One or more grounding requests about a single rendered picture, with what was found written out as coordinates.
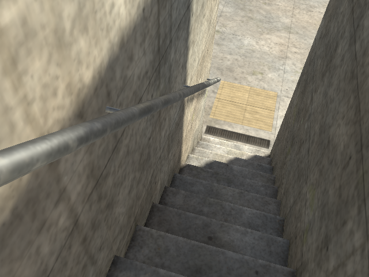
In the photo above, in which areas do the stairs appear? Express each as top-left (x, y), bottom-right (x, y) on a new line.
top-left (106, 135), bottom-right (296, 277)

